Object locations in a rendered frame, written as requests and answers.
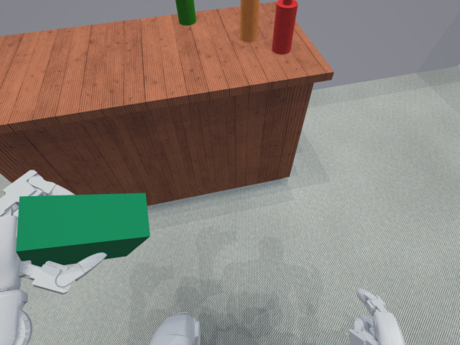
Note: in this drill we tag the robot left hand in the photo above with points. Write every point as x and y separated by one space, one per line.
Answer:
51 276

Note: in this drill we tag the table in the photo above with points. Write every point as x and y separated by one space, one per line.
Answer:
152 106

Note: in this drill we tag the robot left forearm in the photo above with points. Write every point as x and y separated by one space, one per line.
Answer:
15 324

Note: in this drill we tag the robot right hand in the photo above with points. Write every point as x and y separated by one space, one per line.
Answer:
383 329

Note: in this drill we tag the left robot thigh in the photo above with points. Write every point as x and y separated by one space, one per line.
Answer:
177 330

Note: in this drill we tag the sponge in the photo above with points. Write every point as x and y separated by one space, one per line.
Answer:
66 229

